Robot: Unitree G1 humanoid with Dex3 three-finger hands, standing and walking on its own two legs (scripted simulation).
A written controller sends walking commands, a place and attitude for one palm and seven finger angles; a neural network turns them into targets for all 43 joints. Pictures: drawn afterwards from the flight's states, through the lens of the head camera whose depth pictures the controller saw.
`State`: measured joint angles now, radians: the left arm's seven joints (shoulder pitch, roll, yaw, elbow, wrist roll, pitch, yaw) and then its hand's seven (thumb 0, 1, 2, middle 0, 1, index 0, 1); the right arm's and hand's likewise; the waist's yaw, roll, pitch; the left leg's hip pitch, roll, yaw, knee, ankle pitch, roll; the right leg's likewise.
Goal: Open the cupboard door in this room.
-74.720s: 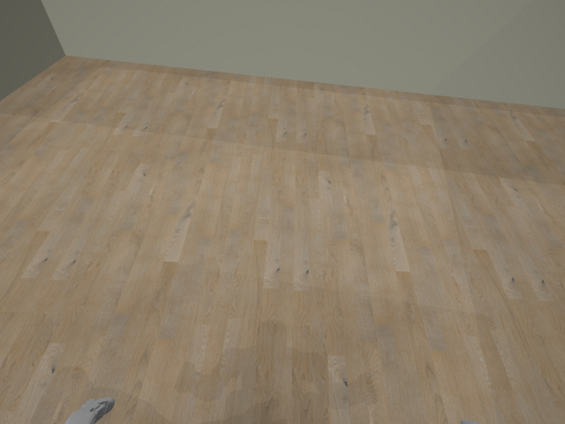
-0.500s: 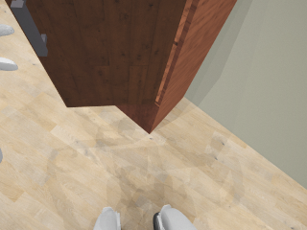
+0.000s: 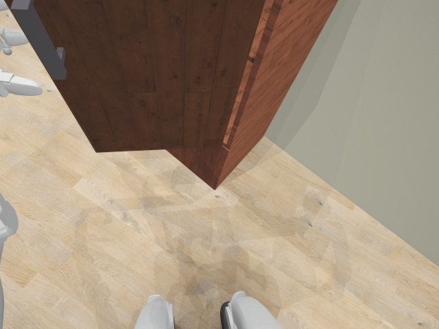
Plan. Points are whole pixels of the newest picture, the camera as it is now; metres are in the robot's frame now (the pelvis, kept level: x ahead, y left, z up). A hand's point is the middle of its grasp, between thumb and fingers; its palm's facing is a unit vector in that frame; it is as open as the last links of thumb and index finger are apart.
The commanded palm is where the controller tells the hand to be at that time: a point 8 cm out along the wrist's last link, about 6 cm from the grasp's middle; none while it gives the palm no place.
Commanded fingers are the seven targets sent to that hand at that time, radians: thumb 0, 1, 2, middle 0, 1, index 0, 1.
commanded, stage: slide the fingers in behind the handle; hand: left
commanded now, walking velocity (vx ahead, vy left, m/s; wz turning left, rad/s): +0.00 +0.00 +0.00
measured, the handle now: (44, 35) +0.57 +0.21 +0.13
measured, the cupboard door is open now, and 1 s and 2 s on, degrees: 47 47 49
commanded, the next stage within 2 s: move the hooked fingers beside the handle in 1.18 s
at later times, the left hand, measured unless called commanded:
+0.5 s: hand (14, 56) +0.53 +0.25 +0.13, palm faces +0.06 -1.00 -0.02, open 14.8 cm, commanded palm +0.52 +0.24 +0.12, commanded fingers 0.00 -0.50 0.30 -0.30 -1.20 -0.30 -1.20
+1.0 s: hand (23, 62) +0.51 +0.24 +0.13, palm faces +0.10 -0.99 -0.03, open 15.4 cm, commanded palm +0.51 +0.22 +0.12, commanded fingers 0.00 -0.50 0.30 -0.30 -1.20 -0.30 -1.20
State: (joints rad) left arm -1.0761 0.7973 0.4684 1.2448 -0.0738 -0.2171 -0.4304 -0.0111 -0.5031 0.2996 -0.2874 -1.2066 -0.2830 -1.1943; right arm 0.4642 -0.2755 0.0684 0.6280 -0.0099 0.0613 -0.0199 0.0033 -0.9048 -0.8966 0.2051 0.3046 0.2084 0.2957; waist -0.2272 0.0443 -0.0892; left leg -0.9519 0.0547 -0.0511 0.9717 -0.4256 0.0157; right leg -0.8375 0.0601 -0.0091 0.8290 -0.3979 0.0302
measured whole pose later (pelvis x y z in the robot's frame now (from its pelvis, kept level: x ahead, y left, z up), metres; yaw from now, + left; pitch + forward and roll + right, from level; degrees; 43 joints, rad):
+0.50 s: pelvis +0.01 -0.01 +0.00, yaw +3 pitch +22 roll -5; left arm -1.06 0.68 0.34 1.21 -0.14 -0.23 -0.33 -0.01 -0.50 0.30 -0.17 -1.16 -0.15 -1.16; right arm 0.42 -0.28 0.04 0.68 -0.02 0.01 -0.01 0.00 -0.91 -0.90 0.20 0.30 0.21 0.30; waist -0.17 0.04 -0.09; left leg -0.90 0.03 -0.09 0.94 -0.42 0.00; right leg -0.78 0.04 -0.05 0.81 -0.42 0.01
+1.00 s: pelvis +0.01 -0.01 +0.01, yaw +5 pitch +20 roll -5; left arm -1.04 0.55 0.23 1.18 -0.17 -0.25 -0.22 -0.01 -0.50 0.30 -0.04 -1.09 -0.02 -1.10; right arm 0.38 -0.26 0.02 0.73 -0.02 -0.04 0.01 0.00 -0.91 -0.90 0.20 0.30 0.21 0.30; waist -0.13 0.05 -0.09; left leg -0.85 0.01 -0.11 0.92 -0.42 0.00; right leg -0.72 0.02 -0.07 0.80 -0.43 0.01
